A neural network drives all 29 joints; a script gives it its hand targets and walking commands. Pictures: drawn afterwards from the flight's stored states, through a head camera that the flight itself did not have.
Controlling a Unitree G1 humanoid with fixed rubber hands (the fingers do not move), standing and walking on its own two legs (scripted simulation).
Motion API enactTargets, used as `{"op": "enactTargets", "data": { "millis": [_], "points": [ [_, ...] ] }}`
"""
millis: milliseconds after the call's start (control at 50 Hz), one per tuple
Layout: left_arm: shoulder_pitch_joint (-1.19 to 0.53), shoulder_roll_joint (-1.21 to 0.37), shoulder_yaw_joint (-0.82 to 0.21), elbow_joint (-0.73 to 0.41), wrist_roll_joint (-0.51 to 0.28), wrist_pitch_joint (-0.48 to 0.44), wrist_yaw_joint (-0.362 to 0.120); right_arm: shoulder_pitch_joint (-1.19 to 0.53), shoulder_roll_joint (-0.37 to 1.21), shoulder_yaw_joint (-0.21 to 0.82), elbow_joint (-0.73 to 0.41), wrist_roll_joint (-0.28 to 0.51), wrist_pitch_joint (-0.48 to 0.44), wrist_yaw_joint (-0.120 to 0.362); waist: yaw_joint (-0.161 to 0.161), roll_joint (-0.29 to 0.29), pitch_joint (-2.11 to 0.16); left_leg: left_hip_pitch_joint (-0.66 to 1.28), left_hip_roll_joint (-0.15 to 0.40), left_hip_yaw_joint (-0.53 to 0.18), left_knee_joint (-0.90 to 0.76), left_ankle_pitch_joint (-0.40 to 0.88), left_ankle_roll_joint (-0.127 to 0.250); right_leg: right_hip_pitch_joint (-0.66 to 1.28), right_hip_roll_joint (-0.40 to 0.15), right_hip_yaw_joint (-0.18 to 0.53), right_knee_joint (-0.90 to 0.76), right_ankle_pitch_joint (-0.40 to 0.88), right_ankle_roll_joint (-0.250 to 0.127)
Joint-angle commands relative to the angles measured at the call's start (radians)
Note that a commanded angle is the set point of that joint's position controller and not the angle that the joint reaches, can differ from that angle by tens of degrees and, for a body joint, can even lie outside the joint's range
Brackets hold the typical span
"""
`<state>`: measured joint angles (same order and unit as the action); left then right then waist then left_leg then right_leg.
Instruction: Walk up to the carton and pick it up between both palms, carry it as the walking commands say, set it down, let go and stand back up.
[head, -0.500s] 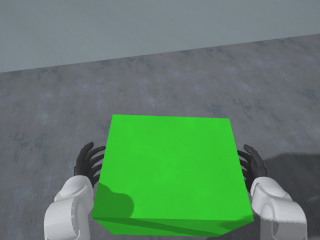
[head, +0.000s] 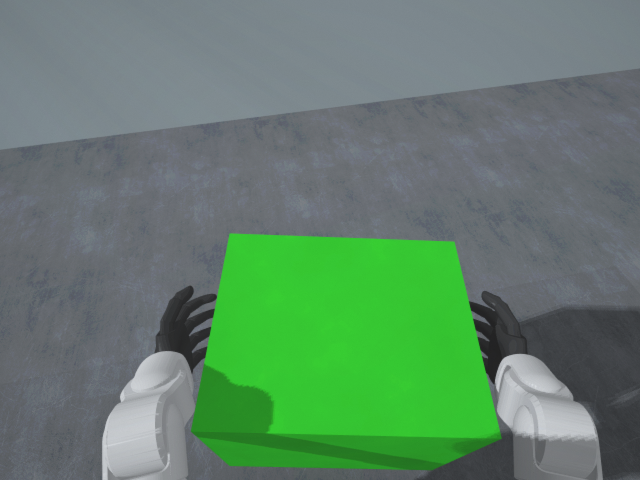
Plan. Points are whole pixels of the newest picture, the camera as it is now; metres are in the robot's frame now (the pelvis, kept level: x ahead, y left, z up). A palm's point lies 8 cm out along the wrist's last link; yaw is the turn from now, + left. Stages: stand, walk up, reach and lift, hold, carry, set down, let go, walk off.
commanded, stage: carry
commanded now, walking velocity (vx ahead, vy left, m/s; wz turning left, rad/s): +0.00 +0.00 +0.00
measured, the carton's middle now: (336, 358) +0.27 +0.00 -0.03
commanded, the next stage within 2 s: hold in 1.46 s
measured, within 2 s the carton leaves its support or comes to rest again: neither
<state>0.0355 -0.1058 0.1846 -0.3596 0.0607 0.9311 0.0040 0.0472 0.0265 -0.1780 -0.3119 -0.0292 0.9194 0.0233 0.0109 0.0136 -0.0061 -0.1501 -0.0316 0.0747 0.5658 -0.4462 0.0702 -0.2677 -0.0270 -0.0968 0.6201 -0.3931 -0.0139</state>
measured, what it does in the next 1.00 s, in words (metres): shifts its weight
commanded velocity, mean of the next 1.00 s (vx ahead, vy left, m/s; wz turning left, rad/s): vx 0.00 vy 0.00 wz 0.00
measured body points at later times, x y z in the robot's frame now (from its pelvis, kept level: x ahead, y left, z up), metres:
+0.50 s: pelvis -0.03 +0.00 +0.00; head -0.02 -0.01 +0.45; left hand +0.23 +0.18 +0.05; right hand +0.23 -0.20 +0.03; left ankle -0.10 +0.08 -0.73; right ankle -0.05 -0.11 -0.72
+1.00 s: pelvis -0.07 -0.01 +0.00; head -0.09 -0.02 +0.45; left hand +0.18 +0.17 +0.06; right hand +0.18 -0.20 +0.04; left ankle -0.10 +0.08 -0.73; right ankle -0.05 -0.11 -0.72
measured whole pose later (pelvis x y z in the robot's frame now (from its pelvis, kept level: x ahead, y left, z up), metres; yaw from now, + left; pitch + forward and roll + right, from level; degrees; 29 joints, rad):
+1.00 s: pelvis -0.07 -0.01 +0.00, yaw +0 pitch -2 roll +1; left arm 0.01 -0.10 0.20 -0.27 0.08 0.96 0.01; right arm 0.01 0.02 -0.17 -0.23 -0.05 0.96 0.02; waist 0.01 0.01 -0.01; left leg -0.15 -0.03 0.08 0.55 -0.35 0.05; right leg -0.27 -0.03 -0.10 0.60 -0.29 -0.02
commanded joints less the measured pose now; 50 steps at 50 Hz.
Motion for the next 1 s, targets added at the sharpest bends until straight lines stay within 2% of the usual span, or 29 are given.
{"op": "enactTargets", "data": {
  "millis": [0, 20, 40, 60, 80, 120, 160, 180, 220, 240, 260, 280, 300, 320, 340, 360, 400, 420, 500, 520, 580, 700, 740, 820, 840, 860, 880, 940, 980],
  "points": [
    [-0.359, -0.477, -0.662, -0.082, -0.194, -0.030, -0.101, -0.431, 0.547, 0.641, -0.153, 0.169, -0.033, 0.060, -0.010, -0.044, -0.413, 0.055, 0.136, -0.007, 0.126, 0.981, -0.017, 0.268, -0.095, 0.037, -0.017, 0.971, -0.035],
    [-0.368, -0.441, -0.621, -0.008, -0.166, -0.052, -0.106, -0.438, 0.525, 0.608, -0.079, 0.148, -0.053, 0.062, -0.009, -0.119, -0.409, -0.017, 0.097, 0.006, 0.058, 0.642, -0.023, 0.333, -0.144, 0.081, -0.012, 1.188, -0.066],
    [-0.394, -0.404, -0.575, 0.081, -0.120, -0.090, -0.112, -0.440, 0.491, 0.557, 0.020, 0.108, -0.090, 0.072, -0.011, -0.147, -0.392, -0.080, 0.079, 0.008, -0.045, 0.470, -0.024, 0.392, -0.165, 0.086, 0.009, 1.287, -0.081],
    [-0.414, -0.423, -0.587, 0.062, -0.123, -0.118, -0.114, -0.488, 0.513, 0.583, -0.019, 0.123, -0.117, 0.078, -0.007, -0.141, -0.351, -0.076, 0.076, 0.017, -0.142, 0.450, -0.025, 0.358, -0.164, 0.076, 0.014, 1.209, -0.073],
    [-0.429, -0.419, -0.595, 0.052, -0.126, -0.140, -0.114, -0.473, 0.520, 0.583, 0.006, 0.119, -0.133, 0.082, -0.007, -0.099, -0.336, -0.030, 0.087, 0.018, -0.179, 0.522, -0.025, 0.306, -0.148, 0.069, 0.005, 1.021, -0.054],
    [-0.436, -0.526, -0.716, -0.153, -0.220, -0.128, -0.105, -0.476, 0.631, 0.688, -0.196, 0.201, -0.126, 0.075, -0.011, -0.017, -0.354, 0.134, 0.137, -0.034, -0.126, 0.909, -0.003, 0.133, -0.087, 0.041, -0.001, 0.573, -0.023],
    [-0.420, -0.548, -0.733, -0.184, -0.239, -0.089, -0.095, -0.472, 0.637, 0.709, -0.238, 0.219, -0.090, 0.066, -0.017, 0.081, -0.346, 0.224, 0.204, -0.088, -0.037, 1.251, 0.028, 0.004, -0.042, 0.008, -0.026, 0.293, 0.001],
    [-0.400, -0.541, -0.732, -0.193, -0.242, -0.070, -0.091, -0.459, 0.620, 0.706, -0.246, 0.216, -0.071, 0.061, -0.017, 0.085, -0.334, 0.248, 0.211, -0.087, -0.019, 1.303, 0.031, -0.020, -0.033, 0.001, -0.053, 0.270, 0.004],
    [-0.379, -0.513, -0.694, -0.122, -0.218, -0.056, -0.096, -0.451, 0.592, 0.673, -0.187, 0.190, -0.059, 0.062, -0.013, 0.047, -0.341, 0.162, 0.192, -0.066, 0.000, 1.208, 0.017, 0.073, -0.047, 0.016, -0.082, 0.438, 0.001],
    [-0.407, -0.499, -0.670, -0.088, -0.203, -0.060, -0.101, -0.480, 0.576, 0.656, -0.159, 0.172, -0.062, 0.063, -0.012, -0.001, -0.348, 0.103, 0.169, -0.052, -0.005, 1.061, 0.010, 0.132, -0.073, 0.033, -0.077, 0.585, -0.008],
    [-0.400, -0.448, -0.616, 0.010, -0.161, -0.075, -0.104, -0.447, 0.541, 0.602, -0.039, 0.136, -0.073, 0.069, -0.012, -0.028, -0.364, 0.069, 0.148, -0.039, -0.015, 0.920, -0.008, 0.185, -0.102, 0.046, -0.049, 0.730, -0.025],
    [-0.400, -0.455, -0.620, -0.007, -0.166, -0.091, -0.107, -0.473, 0.549, 0.618, -0.076, 0.148, -0.091, 0.070, -0.011, -0.059, -0.378, 0.043, 0.132, -0.033, -0.016, 0.791, -0.012, 0.216, -0.122, 0.058, -0.046, 0.825, -0.035],
    [-0.388, -0.416, -0.578, 0.075, -0.135, -0.109, -0.113, -0.462, 0.512, 0.581, 0.003, 0.116, -0.108, 0.072, -0.012, -0.086, -0.368, 0.017, 0.116, -0.018, -0.058, 0.665, -0.018, 0.243, -0.136, 0.070, -0.049, 0.883, -0.043],
    [-0.422, -0.428, -0.592, 0.064, -0.137, -0.126, -0.116, -0.492, 0.532, 0.600, -0.006, 0.123, -0.123, 0.076, -0.010, -0.099, -0.356, 0.017, 0.112, -0.022, -0.070, 0.631, -0.019, 0.234, -0.143, 0.077, -0.044, 0.906, -0.051],
    [-0.439, -0.450, -0.625, 0.002, -0.155, -0.132, -0.115, -0.515, 0.549, 0.631, -0.075, 0.146, -0.129, 0.078, -0.011, -0.072, -0.345, 0.026, 0.114, -0.026, -0.097, 0.615, -0.019, 0.211, -0.146, 0.076, -0.049, 0.818, -0.045],
    [-0.403, -0.453, -0.624, 0.010, -0.160, -0.130, -0.116, -0.475, 0.564, 0.637, -0.048, 0.149, -0.125, 0.078, -0.009, -0.075, -0.352, 0.049, 0.118, -0.024, -0.090, 0.656, -0.020, 0.205, -0.137, 0.073, -0.049, 0.780, -0.042],
    [-0.438, -0.497, -0.672, -0.070, -0.194, -0.119, -0.112, -0.497, 0.612, 0.678, -0.117, 0.182, -0.114, 0.078, -0.010, -0.030, -0.341, 0.071, 0.143, -0.059, -0.068, 0.805, -0.012, 0.160, -0.118, 0.057, -0.045, 0.622, -0.024],
    [-0.425, -0.456, -0.643, -0.019, -0.170, -0.119, -0.110, -0.454, 0.572, 0.636, -0.035, 0.149, -0.111, 0.078, -0.012, -0.004, -0.353, 0.087, 0.152, -0.062, -0.053, 0.867, -0.010, 0.153, -0.111, 0.055, -0.043, 0.595, -0.019],
    [-0.434, -0.479, -0.659, -0.033, -0.178, -0.109, -0.115, -0.499, 0.588, 0.667, -0.087, 0.164, -0.105, 0.081, -0.011, -0.033, -0.343, 0.043, 0.138, -0.060, -0.059, 0.731, -0.011, 0.167, -0.124, 0.081, -0.068, 0.634, -0.029],
    [-0.445, -0.459, -0.633, 0.012, -0.160, -0.108, -0.118, -0.501, 0.569, 0.638, -0.035, 0.140, -0.102, 0.080, -0.012, -0.062, -0.348, 0.029, 0.135, -0.059, -0.060, 0.683, -0.013, 0.184, -0.126, 0.081, -0.075, 0.632, -0.028],
    [-0.470, -0.508, -0.676, -0.067, -0.190, -0.083, -0.116, -0.524, 0.627, 0.692, -0.110, 0.175, -0.074, 0.076, -0.011, -0.061, -0.315, -0.006, 0.123, -0.065, -0.095, 0.476, -0.013, 0.176, -0.135, 0.101, -0.136, 0.526, -0.033],
    [-0.524, -0.563, -0.711, -0.144, -0.229, -0.030, -0.120, -0.569, 0.681, 0.726, -0.191, 0.205, -0.018, 0.075, -0.011, -0.103, -0.259, -0.076, 0.114, -0.080, -0.141, 0.293, -0.014, 0.151, -0.136, 0.116, -0.192, 0.384, -0.029],
    [-0.526, -0.581, -0.714, -0.150, -0.234, -0.007, -0.118, -0.595, 0.689, 0.736, -0.227, 0.217, 0.002, 0.074, -0.010, -0.100, -0.248, -0.089, 0.119, -0.087, -0.155, 0.288, -0.011, 0.141, -0.135, 0.120, -0.188, 0.352, -0.028],
    [-0.557, -0.551, -0.672, -0.087, -0.206, -0.003, -0.124, -0.601, 0.671, 0.688, -0.142, 0.190, 0.008, 0.079, -0.008, -0.081, -0.255, -0.105, 0.112, -0.094, -0.155, 0.260, -0.009, 0.156, -0.140, 0.132, -0.202, 0.346, -0.032],
    [-0.547, -0.583, -0.687, -0.110, -0.224, -0.001, -0.125, -0.610, 0.704, 0.716, -0.180, 0.210, 0.011, 0.076, -0.008, -0.114, -0.253, -0.096, 0.111, -0.088, -0.148, 0.250, -0.011, 0.153, -0.136, 0.130, -0.212, 0.350, -0.033],
    [-0.549, -0.567, -0.683, -0.102, -0.218, 0.000, -0.126, -0.604, 0.688, 0.707, -0.166, 0.202, 0.015, 0.078, -0.009, -0.111, -0.247, -0.094, 0.114, -0.092, -0.155, 0.252, -0.011, 0.139, -0.135, 0.126, -0.209, 0.328, -0.033],
    [-0.573, -0.599, -0.723, -0.183, -0.247, 0.006, -0.122, -0.596, 0.722, 0.732, -0.218, 0.228, 0.021, 0.076, -0.008, -0.079, -0.242, -0.095, 0.114, -0.092, -0.162, 0.255, -0.011, 0.134, -0.137, 0.131, -0.204, 0.331, -0.038],
    [-0.557, -0.558, -0.667, -0.057, -0.205, 0.016, -0.126, -0.586, 0.676, 0.676, -0.114, 0.182, 0.027, 0.076, -0.008, -0.096, -0.263, -0.090, 0.121, -0.102, -0.160, 0.292, -0.001, 0.148, -0.130, 0.125, -0.192, 0.346, -0.034],
    [-0.558, -0.636, -0.739, -0.182, -0.261, 0.029, -0.124, -0.619, 0.753, 0.758, -0.260, 0.251, 0.037, 0.076, -0.007, -0.113, -0.240, -0.105, 0.119, -0.101, -0.163, 0.287, -0.004, 0.138, -0.125, 0.125, -0.197, 0.338, -0.033]
  ]
}}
